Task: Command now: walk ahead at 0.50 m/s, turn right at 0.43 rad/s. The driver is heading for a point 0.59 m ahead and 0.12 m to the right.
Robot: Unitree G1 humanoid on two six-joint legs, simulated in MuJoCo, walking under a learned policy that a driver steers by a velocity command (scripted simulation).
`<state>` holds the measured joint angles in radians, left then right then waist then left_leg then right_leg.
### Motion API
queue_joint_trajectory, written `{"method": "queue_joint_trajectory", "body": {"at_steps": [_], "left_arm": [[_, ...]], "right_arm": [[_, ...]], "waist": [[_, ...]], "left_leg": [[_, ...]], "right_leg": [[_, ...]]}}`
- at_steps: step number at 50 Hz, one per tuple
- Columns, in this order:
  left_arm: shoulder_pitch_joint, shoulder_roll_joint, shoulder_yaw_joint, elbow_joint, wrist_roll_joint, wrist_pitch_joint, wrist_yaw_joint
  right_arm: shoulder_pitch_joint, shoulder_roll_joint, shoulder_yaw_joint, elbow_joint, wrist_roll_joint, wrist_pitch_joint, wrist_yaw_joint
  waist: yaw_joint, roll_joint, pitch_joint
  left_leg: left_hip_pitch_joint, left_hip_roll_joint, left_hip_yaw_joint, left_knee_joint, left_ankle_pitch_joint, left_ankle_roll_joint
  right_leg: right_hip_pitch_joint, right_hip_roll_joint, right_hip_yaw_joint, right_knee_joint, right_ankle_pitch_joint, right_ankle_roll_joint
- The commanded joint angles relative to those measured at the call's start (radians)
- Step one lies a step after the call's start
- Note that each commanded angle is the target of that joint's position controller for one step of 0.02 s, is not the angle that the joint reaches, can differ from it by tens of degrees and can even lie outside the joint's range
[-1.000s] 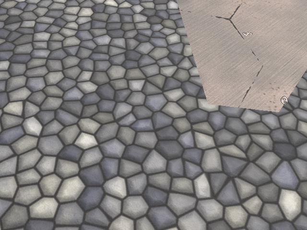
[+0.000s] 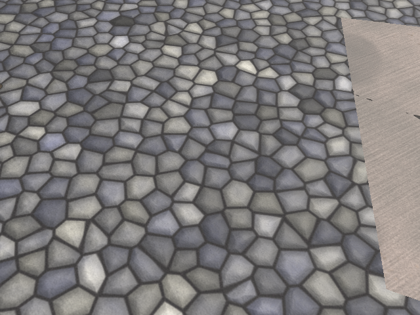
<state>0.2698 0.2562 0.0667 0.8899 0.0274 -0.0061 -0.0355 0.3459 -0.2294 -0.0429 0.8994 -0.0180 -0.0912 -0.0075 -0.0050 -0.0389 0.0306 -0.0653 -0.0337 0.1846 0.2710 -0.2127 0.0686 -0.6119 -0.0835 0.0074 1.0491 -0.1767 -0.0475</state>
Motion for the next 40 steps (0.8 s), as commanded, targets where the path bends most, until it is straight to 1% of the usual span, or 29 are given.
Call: {"method": "queue_joint_trajectory", "body": {"at_steps": [1,4,7,8,9,10,11,12,13,14,15,16,17,18,19,20,21,22,23,24,26,29,32,34,35,37,38,39,40], "left_arm": [[-0.051,0.004,-0.002,-0.070,0.002,-0.002,-0.013],[-0.167,-0.010,-0.016,-0.114,0.004,-0.006,-0.025],[-0.246,0.000,-0.020,-0.153,0.009,-0.006,-0.033],[-0.254,0.006,-0.019,-0.160,0.011,-0.006,-0.033],[-0.249,0.012,-0.016,-0.163,0.012,-0.006,-0.031],[-0.229,0.021,-0.011,-0.161,0.013,-0.004,-0.027],[-0.185,0.034,-0.005,-0.151,0.014,-0.004,-0.022],[-0.103,0.052,0.006,-0.130,0.012,-0.009,-0.017],[0.032,0.078,0.023,-0.088,0.018,-0.018,-0.008],[0.176,0.167,0.054,-0.053,0.030,-0.023,0.009],[0.120,0.281,0.082,-0.078,0.012,-0.013,0.017],[0.144,0.263,0.078,-0.084,-0.011,-0.001,0.021],[0.093,0.224,0.067,-0.073,-0.015,-0.001,0.031],[0.063,0.163,0.051,-0.064,-0.018,-0.011,0.031],[0.001,0.135,0.042,-0.071,-0.024,-0.015,0.034],[-0.020,0.128,0.037,-0.083,-0.027,-0.024,0.036],[-0.016,0.115,0.032,-0.081,-0.030,-0.035,0.033],[0.003,0.117,0.031,-0.072,-0.035,-0.046,0.030],[0.010,0.137,0.036,-0.072,-0.030,-0.051,0.030],[0.034,0.151,0.038,-0.068,-0.028,-0.054,0.031],[0.082,0.160,0.040,-0.060,-0.027,-0.053,0.031],[0.137,0.156,0.039,-0.052,-0.029,-0.052,0.031],[0.188,0.132,0.027,-0.032,-0.024,-0.058,0.036],[0.215,0.130,0.021,-0.020,-0.017,-0.064,0.041],[0.224,0.124,0.016,-0.013,-0.013,-0.063,0.044],[0.213,0.127,0.011,-0.002,-0.008,-0.061,0.053],[0.196,0.136,0.010,-0.002,-0.008,-0.063,0.058],[0.179,0.150,0.011,0.000,-0.009,-0.066,0.061],[0.150,0.163,0.013,0.000,-0.017,-0.068,0.059]], "right_arm": [[0.003,-0.080,-0.015,-0.034,0.000,-0.020,-0.005],[0.029,-0.096,-0.017,-0.016,0.000,-0.019,-0.010],[0.081,-0.121,-0.023,0.012,-0.002,-0.010,-0.017],[0.088,-0.128,-0.025,0.018,-0.004,-0.005,-0.020],[0.086,-0.137,-0.026,0.022,-0.005,0.000,-0.023],[0.083,-0.152,-0.030,0.024,-0.006,0.006,-0.026],[0.078,-0.170,-0.034,0.025,-0.008,0.014,-0.029],[0.074,-0.186,-0.039,0.024,-0.010,0.025,-0.029],[0.064,-0.196,-0.041,0.017,-0.005,0.034,-0.027],[0.060,-0.171,-0.034,-0.012,-0.005,0.033,-0.022],[0.069,-0.075,-0.018,-0.097,0.013,0.021,0.001],[-0.054,-0.152,-0.029,-0.120,-0.001,0.010,0.004],[-0.098,-0.129,-0.021,-0.138,0.010,-0.004,0.009],[-0.085,-0.125,-0.021,-0.120,0.010,-0.013,0.004],[-0.078,-0.113,-0.021,-0.117,-0.007,0.002,0.005],[-0.023,-0.107,-0.017,-0.111,-0.022,0.023,0.006],[-0.027,-0.111,-0.019,-0.113,-0.031,0.041,0.007],[-0.038,-0.105,-0.019,-0.118,-0.034,0.053,0.009],[-0.055,-0.097,-0.017,-0.124,-0.032,0.060,0.013],[-0.095,-0.096,-0.017,-0.140,-0.032,0.063,0.016],[-0.185,-0.096,-0.016,-0.171,-0.030,0.066,0.019],[-0.282,-0.096,-0.013,-0.204,-0.025,0.066,0.023],[-0.345,-0.083,-0.003,-0.219,-0.022,0.058,0.033],[-0.398,-0.083,0.002,-0.235,-0.015,0.052,0.038],[-0.416,-0.081,0.003,-0.243,-0.014,0.047,0.039],[-0.379,-0.082,0.004,-0.236,-0.015,0.034,0.036],[-0.315,-0.097,-0.001,-0.215,-0.016,0.027,0.032],[-0.221,-0.119,-0.010,-0.180,-0.018,0.019,0.023],[-0.100,-0.130,-0.016,-0.140,-0.019,0.005,0.014]], "waist": [[0.011,0.110,0.055],[-0.013,0.111,0.076],[-0.033,0.101,0.087],[-0.031,0.101,0.083],[-0.021,0.105,0.072],[-0.008,0.119,0.048],[0.015,0.135,0.014],[0.050,0.136,-0.038],[0.112,0.111,-0.115],[0.171,0.018,-0.212],[0.091,-0.244,-0.280],[0.138,-0.036,-0.269],[0.106,0.003,-0.148],[0.056,0.086,-0.039],[0.009,0.103,-0.031],[-0.018,0.038,-0.046],[-0.024,0.033,-0.045],[-0.028,0.047,-0.035],[-0.029,0.052,-0.033],[-0.017,0.044,-0.016],[0.012,0.026,0.004],[0.051,-0.002,0.008],[0.083,-0.017,0.011],[0.105,-0.023,0.024],[0.110,-0.019,0.039],[0.082,-0.030,0.033],[0.053,-0.041,0.009],[0.014,-0.050,-0.031],[-0.053,-0.027,-0.080]], "left_leg": [[-0.021,0.267,-0.093,-0.145,0.300,0.080],[-0.007,0.264,-0.026,-0.137,0.358,0.070],[0.084,0.296,0.009,-0.105,0.453,0.063],[0.119,0.303,0.023,-0.076,0.524,0.058],[0.147,0.306,0.042,-0.028,0.656,0.051],[0.172,0.309,0.057,0.037,0.811,0.045],[0.188,0.311,0.069,0.132,0.947,0.041],[0.188,0.310,0.075,0.277,1.003,0.040],[0.112,0.298,0.088,0.487,0.902,0.023],[-0.100,0.265,0.091,0.788,0.565,-0.010],[-0.564,0.016,0.019,1.176,-0.318,-0.078],[-0.676,0.037,-0.201,1.216,-0.277,-0.069],[-0.706,0.093,-0.220,1.160,-0.178,-0.058],[-0.637,0.130,-0.215,1.047,-0.123,-0.054],[-0.579,0.150,-0.221,0.973,-0.105,-0.056],[-0.513,0.153,-0.220,0.942,-0.102,-0.072],[-0.489,0.155,-0.220,0.921,-0.111,-0.086],[-0.489,0.152,-0.212,0.890,-0.110,-0.098],[-0.493,0.152,-0.203,0.841,-0.085,-0.109],[-0.521,0.151,-0.194,0.798,-0.048,-0.118],[-0.579,0.148,-0.188,0.706,0.031,-0.130],[-0.629,0.132,-0.192,0.573,0.133,-0.131],[-0.624,0.119,-0.172,0.453,0.212,-0.109],[-0.613,0.106,-0.149,0.393,0.224,-0.082],[-0.595,0.094,-0.145,0.362,0.218,-0.069],[-0.492,0.055,-0.137,0.298,0.179,-0.036],[-0.403,0.027,-0.137,0.274,0.157,-0.019],[-0.299,-0.004,-0.136,0.245,0.147,-0.001],[-0.159,-0.001,-0.134,0.145,0.261,0.017]], "right_leg": [[-0.084,-0.019,-0.003,-0.079,0.114,0.009],[-0.041,-0.002,-0.062,-0.259,0.191,-0.001],[-0.021,0.018,-0.112,-0.362,0.151,-0.035],[-0.009,0.030,-0.126,-0.384,0.117,-0.051],[0.023,0.054,-0.144,-0.402,0.074,-0.069],[0.069,0.086,-0.166,-0.409,0.019,-0.090],[0.131,0.122,-0.181,-0.414,-0.042,-0.113],[0.222,0.160,-0.186,-0.437,-0.087,-0.139],[0.407,0.186,-0.165,-0.518,-0.062,-0.170],[0.654,0.039,0.053,-0.576,-0.156,-0.225],[0.924,-0.251,0.651,-0.697,-0.140,-0.396],[0.911,-0.256,0.685,-0.767,-0.057,-0.389],[0.804,-0.240,0.534,-0.770,0.018,-0.358],[0.645,-0.184,0.422,-0.769,0.250,-0.295],[0.577,-0.111,0.335,-0.791,0.227,-0.241],[0.515,-0.109,0.314,-0.809,0.287,-0.259],[0.485,-0.091,0.302,-0.815,0.337,-0.262],[0.465,-0.070,0.275,-0.818,0.373,-0.262],[0.448,-0.050,0.259,-0.833,0.324,-0.254],[0.442,-0.039,0.257,-0.844,0.316,-0.247],[0.460,-0.026,0.267,-0.857,0.288,-0.228],[0.529,-0.019,0.280,-0.851,0.272,-0.198],[0.603,-0.026,0.248,-0.844,0.345,-0.172],[0.649,-0.043,0.231,-0.840,0.402,-0.161],[0.660,-0.048,0.224,-0.817,0.483,-0.154],[0.663,-0.050,0.201,-0.746,0.685,-0.123],[0.662,-0.046,0.198,-0.692,0.800,-0.101],[0.667,-0.035,0.200,-0.606,0.896,-0.082],[0.651,0.002,0.172,-0.463,0.885,-0.062]]}}
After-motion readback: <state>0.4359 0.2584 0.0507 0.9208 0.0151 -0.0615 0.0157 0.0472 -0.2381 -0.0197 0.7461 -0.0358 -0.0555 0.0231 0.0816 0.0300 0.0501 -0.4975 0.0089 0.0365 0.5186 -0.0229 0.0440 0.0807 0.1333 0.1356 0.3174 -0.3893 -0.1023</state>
